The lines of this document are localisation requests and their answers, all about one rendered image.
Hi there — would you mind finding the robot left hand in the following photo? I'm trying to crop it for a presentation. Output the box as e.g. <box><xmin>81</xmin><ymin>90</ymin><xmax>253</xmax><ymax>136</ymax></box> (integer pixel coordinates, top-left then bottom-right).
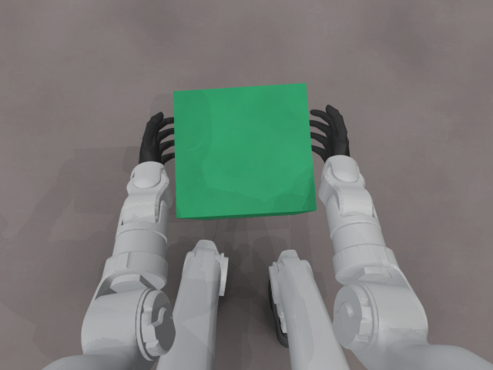
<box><xmin>139</xmin><ymin>112</ymin><xmax>175</xmax><ymax>165</ymax></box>

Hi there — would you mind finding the carton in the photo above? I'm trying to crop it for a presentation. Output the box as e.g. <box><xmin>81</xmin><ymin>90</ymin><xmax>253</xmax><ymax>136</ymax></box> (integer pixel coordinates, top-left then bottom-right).
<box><xmin>173</xmin><ymin>83</ymin><xmax>317</xmax><ymax>220</ymax></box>

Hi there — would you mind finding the left robot upper arm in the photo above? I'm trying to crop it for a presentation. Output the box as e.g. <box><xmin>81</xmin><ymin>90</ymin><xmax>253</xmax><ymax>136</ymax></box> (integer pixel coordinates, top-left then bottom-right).
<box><xmin>42</xmin><ymin>288</ymin><xmax>176</xmax><ymax>370</ymax></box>

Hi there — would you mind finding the right robot upper arm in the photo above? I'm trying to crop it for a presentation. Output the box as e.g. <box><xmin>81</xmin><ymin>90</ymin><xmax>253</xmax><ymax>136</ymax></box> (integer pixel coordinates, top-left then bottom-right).
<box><xmin>332</xmin><ymin>281</ymin><xmax>493</xmax><ymax>370</ymax></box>

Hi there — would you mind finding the robot right shin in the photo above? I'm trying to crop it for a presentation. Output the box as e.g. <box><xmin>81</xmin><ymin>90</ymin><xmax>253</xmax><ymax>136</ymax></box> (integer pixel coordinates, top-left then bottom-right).
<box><xmin>276</xmin><ymin>250</ymin><xmax>314</xmax><ymax>333</ymax></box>

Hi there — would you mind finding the right robot forearm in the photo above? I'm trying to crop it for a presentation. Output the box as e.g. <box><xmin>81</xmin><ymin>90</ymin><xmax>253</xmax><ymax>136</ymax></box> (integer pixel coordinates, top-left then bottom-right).
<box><xmin>318</xmin><ymin>155</ymin><xmax>428</xmax><ymax>323</ymax></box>

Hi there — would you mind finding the robot left thigh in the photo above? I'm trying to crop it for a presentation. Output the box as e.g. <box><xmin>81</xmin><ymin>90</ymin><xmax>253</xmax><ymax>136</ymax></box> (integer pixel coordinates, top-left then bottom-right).
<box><xmin>156</xmin><ymin>247</ymin><xmax>229</xmax><ymax>370</ymax></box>

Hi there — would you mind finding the left robot forearm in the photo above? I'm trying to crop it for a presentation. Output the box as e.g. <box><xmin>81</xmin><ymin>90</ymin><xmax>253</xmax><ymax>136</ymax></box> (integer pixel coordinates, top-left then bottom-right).
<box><xmin>81</xmin><ymin>161</ymin><xmax>173</xmax><ymax>351</ymax></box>

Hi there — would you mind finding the robot right hand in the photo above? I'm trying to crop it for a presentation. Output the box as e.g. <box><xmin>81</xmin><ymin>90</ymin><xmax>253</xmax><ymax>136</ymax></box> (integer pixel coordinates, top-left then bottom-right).
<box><xmin>309</xmin><ymin>105</ymin><xmax>350</xmax><ymax>163</ymax></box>

